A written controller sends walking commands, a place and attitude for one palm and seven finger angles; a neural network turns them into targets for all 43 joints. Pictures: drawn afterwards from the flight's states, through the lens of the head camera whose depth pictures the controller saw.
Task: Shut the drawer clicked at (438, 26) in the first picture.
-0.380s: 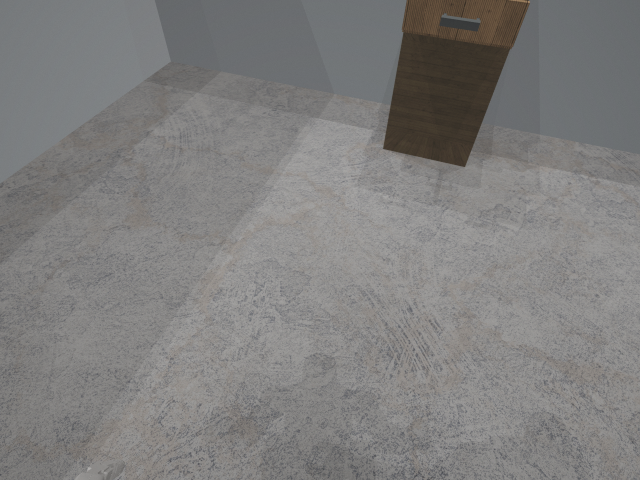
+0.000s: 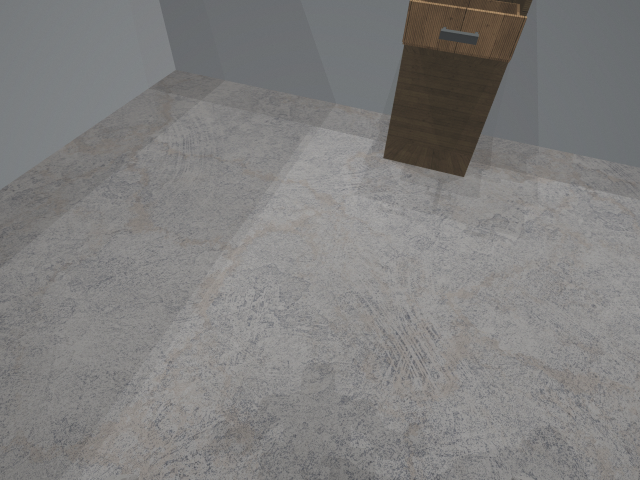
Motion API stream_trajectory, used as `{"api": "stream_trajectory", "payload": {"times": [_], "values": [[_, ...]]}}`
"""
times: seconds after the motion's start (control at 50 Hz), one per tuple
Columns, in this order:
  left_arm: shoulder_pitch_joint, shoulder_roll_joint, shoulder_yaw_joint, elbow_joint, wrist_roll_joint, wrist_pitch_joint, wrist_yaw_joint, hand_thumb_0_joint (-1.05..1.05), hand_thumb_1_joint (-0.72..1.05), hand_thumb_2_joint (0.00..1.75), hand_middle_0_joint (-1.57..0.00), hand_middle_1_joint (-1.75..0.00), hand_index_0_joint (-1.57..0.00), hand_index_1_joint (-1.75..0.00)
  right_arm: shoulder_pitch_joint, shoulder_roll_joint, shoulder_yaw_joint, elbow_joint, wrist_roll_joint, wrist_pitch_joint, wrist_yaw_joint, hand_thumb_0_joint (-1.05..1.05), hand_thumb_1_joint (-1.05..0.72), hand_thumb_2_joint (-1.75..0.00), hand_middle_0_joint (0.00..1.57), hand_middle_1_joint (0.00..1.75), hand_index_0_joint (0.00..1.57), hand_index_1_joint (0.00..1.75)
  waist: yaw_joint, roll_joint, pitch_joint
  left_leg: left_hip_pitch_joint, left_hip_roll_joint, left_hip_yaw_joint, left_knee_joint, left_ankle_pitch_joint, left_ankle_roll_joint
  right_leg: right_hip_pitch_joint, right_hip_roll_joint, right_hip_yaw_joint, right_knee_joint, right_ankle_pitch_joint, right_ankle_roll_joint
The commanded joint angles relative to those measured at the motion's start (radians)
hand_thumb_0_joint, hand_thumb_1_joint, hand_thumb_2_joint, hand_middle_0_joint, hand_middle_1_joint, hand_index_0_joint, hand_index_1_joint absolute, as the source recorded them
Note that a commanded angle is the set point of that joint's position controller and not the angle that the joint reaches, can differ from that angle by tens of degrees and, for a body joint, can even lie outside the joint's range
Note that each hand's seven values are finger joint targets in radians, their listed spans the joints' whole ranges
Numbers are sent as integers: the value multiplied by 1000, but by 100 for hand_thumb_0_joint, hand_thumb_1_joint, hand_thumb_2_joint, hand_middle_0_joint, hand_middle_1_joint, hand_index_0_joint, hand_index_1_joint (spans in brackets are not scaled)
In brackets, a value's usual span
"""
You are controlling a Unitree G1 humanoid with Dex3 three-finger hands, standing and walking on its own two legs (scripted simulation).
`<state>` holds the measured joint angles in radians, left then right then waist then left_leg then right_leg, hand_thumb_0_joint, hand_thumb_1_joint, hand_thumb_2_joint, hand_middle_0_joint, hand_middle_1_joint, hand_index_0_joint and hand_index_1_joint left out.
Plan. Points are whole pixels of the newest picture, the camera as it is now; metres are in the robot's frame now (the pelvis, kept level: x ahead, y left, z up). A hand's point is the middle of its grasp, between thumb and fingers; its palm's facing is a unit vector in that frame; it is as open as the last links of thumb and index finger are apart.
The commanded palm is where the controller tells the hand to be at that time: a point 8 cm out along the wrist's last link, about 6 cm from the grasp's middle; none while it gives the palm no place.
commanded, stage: stand and wait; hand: left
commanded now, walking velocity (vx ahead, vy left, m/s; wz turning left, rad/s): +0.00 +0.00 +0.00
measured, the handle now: (459, 34) +1.49 -0.39 +0.00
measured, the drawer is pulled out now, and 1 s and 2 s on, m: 0.26 0.26 0.26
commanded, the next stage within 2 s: look at it before walking up in 0.68 s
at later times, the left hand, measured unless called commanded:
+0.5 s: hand out of the picture +0.05 +0.24 -0.15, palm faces -0.02 -0.94 -0.34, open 7.4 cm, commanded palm none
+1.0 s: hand out of the picture +0.05 +0.24 -0.15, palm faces -0.02 -0.94 -0.33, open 7.4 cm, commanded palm none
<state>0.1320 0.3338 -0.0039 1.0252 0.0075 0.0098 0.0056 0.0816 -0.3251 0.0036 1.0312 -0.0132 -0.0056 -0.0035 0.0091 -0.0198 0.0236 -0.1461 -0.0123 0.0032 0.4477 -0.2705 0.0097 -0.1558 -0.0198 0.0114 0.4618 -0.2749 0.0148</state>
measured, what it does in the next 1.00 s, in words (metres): stands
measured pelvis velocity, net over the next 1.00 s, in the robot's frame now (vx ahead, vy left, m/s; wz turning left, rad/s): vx -0.02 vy -0.01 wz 0.00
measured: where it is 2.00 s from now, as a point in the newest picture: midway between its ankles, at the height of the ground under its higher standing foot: outside the picture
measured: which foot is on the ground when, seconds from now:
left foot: down 0.00-1.00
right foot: down 0.00-1.00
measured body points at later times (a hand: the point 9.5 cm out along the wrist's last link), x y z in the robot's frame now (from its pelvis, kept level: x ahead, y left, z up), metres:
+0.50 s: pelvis -0.02 -0.01 +0.00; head -0.02 +0.00 +0.45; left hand +0.06 +0.29 -0.13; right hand +0.05 -0.30 -0.13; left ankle -0.02 +0.11 -0.74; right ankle -0.02 -0.13 -0.74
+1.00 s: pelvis -0.02 -0.01 +0.00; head -0.01 +0.00 +0.45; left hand +0.05 +0.29 -0.13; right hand +0.06 -0.30 -0.13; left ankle -0.02 +0.11 -0.74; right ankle -0.02 -0.13 -0.74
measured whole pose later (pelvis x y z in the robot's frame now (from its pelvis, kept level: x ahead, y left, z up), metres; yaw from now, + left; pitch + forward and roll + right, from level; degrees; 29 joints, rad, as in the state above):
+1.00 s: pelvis -0.02 -0.01 +0.00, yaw +0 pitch -2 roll +0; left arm 0.14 0.34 0.00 1.09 0.01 0.00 0.00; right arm 0.11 -0.34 0.00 1.11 -0.01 -0.01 0.00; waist 0.00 -0.01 0.04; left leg -0.14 0.00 0.00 0.38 -0.21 0.00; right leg -0.15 -0.01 0.01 0.40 -0.21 0.00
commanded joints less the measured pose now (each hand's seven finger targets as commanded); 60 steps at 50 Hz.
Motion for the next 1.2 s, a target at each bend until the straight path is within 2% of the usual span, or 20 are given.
{"api": "stream_trajectory", "payload": {"times": [0.0,0.22,0.34,0.4,0.56,0.62,0.84,0.9,1.08,1.18], "values": [[-49,212,44,-67,3,-32,10,0,90,90,-20,-30,-20,-30,-56,-213,-50,-56,2,-27,-13,0,-90,-90,20,30,20,30,-9,20,-83,19,119,-82,-68,266,29,21,-99,79,-69,270,-47],[-45,216,39,-26,1,-32,6,0,90,90,-20,-30,-20,-30,-36,-222,-42,-8,4,-26,-10,0,-90,-90,20,30,20,30,-8,16,-43,-1,123,-94,-113,168,25,5,-99,93,-115,166,-46],[-45,218,37,-14,2,-33,5,0,90,90,-20,-30,-20,-30,-25,-222,-41,6,5,-26,-8,0,-90,-90,20,30,20,30,-9,7,-40,-3,124,-100,-124,142,24,-3,-100,99,-131,125,-45],[-42,219,38,-13,2,-35,6,0,90,90,-20,-30,-20,-30,-22,-224,-42,9,6,-27,-7,0,-90,-90,20,30,20,30,-7,15,-55,3,125,-100,-120,162,23,6,-101,100,-130,145,-47],[-46,213,37,-8,4,-33,4,0,90,90,-20,-30,-20,-30,-22,-222,-42,17,3,-26,-6,0,-90,-90,20,30,20,30,-8,23,-19,-14,123,-105,-139,110,21,-27,-97,107,-146,77,-44],[-43,214,37,-10,4,-33,4,0,90,90,-20,-30,-20,-30,-18,-220,-42,15,4,-26,-5,0,-90,-90,20,30,20,30,-8,19,-26,-15,123,-105,-138,100,22,-28,-98,108,-150,63,-44],[-38,212,37,-6,3,-38,5,0,90,90,-20,-30,-20,-30,-22,-219,-42,18,6,-30,-7,0,-90,-90,20,30,20,30,-8,21,-62,19,132,-96,-126,187,20,1,-101,97,-131,181,-44],[-40,213,37,-5,4,-36,5,0,90,90,-20,-30,-20,-30,-23,-223,-42,18,7,-28,-7,0,-90,-90,20,30,20,30,-8,24,-47,12,131,-101,-132,179,20,-5,-96,97,-134,167,-43],[-39,214,37,0,4,-38,6,0,90,90,-20,-30,-20,-30,-24,-224,-40,18,7,-30,-8,0,-90,-90,20,30,20,30,-8,22,-67,32,134,-96,-133,221,19,20,-102,93,-134,218,-43],[-42,216,37,-1,4,-37,5,0,90,90,-20,-30,-20,-30,-29,-226,-39,19,6,-28,-7,0,-90,-90,20,30,20,30,-8,24,-47,27,133,-96,-142,198,17,10,-100,95,-145,192,-42]]}}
